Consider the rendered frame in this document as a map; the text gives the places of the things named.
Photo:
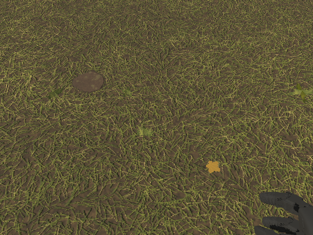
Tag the robot right hand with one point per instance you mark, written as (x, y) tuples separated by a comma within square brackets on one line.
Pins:
[(286, 225)]

